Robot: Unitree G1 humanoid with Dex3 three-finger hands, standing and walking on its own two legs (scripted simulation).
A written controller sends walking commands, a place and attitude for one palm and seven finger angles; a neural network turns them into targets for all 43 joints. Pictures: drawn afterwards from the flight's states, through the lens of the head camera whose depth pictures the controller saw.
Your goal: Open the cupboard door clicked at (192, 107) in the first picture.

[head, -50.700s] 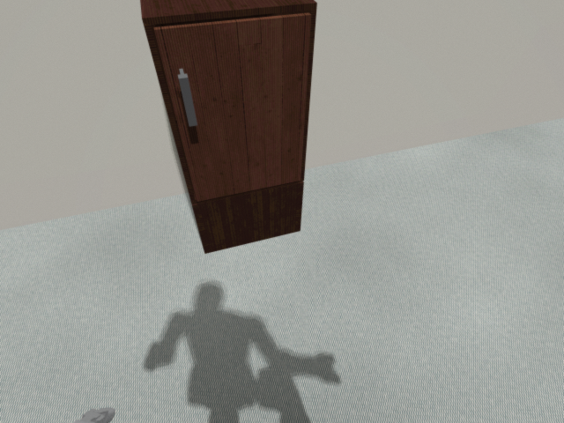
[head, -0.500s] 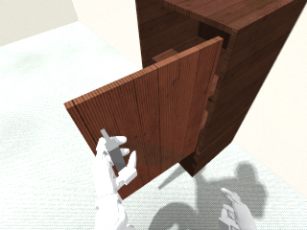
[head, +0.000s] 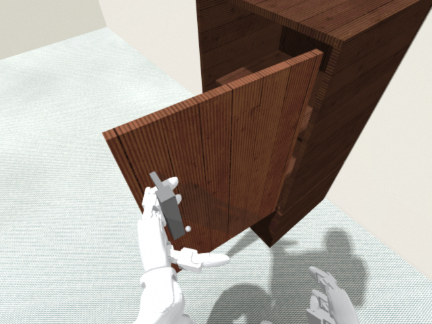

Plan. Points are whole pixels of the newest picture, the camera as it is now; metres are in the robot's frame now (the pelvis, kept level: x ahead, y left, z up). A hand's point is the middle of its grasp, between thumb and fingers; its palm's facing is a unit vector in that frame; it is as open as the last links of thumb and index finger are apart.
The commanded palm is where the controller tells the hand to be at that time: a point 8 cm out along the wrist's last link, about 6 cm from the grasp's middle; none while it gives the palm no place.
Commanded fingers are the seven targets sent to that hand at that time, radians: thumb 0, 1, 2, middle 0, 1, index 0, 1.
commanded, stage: open thumb and fingers to let go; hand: left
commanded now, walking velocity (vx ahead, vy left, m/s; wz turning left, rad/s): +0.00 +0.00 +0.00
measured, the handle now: (166, 206) +0.31 +0.11 +0.06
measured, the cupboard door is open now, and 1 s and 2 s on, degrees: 83 87 87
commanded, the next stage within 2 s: slide the hand sideways off the handle in 0.08 s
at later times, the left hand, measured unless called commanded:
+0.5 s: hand (183, 253) +0.23 +0.07 +0.07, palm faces -0.18 -0.98 +0.04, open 16.1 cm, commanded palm +0.21 +0.12 +0.06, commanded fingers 0.00 -0.50 0.30 -0.15 -0.30 -0.15 -0.30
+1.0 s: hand (152, 280) +0.19 +0.11 +0.07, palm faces -0.08 -1.00 +0.00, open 16.2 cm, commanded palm +0.15 +0.16 +0.06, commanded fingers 0.00 -0.50 0.30 -0.15 -0.30 -0.15 -0.30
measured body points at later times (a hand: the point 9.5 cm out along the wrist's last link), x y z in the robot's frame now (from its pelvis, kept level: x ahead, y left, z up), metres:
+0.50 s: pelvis -0.01 +0.03 +0.00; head +0.03 +0.01 +0.45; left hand +0.23 +0.12 +0.07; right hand +0.17 -0.19 -0.08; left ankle +0.02 +0.13 -0.68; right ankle +0.00 -0.09 -0.68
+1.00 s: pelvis +0.00 +0.03 -0.02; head +0.04 +0.02 +0.43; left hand +0.18 +0.16 +0.07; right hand +0.19 -0.19 -0.08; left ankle +0.02 +0.13 -0.68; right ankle +0.00 -0.09 -0.68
